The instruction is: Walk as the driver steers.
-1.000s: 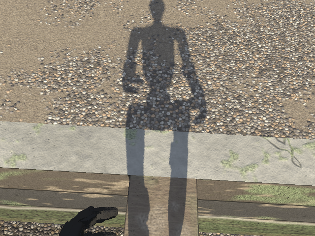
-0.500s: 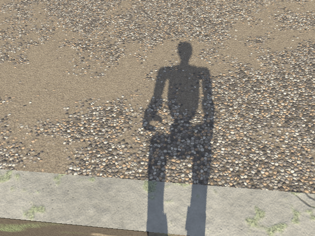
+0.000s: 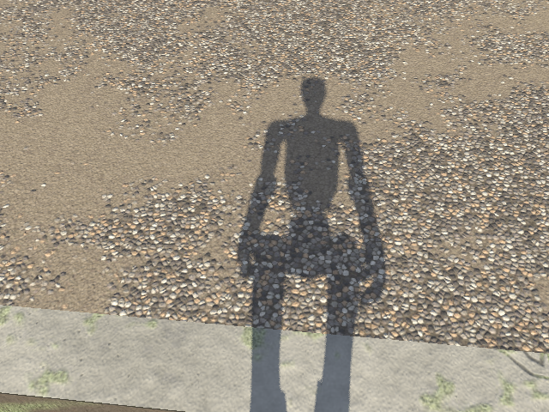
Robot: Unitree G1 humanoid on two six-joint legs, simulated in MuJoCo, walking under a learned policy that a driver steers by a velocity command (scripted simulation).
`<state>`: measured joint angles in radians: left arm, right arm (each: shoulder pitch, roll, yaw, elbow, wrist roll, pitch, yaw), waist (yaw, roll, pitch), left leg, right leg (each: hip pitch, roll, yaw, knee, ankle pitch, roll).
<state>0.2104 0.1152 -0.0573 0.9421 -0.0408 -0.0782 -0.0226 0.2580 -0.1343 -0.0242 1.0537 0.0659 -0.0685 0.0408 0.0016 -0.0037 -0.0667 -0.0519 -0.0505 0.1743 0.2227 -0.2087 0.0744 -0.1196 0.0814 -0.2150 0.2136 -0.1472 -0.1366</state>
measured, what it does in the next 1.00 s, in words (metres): walks ahead: left foot, then right foot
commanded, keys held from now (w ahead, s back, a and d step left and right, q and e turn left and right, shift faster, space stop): w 1.00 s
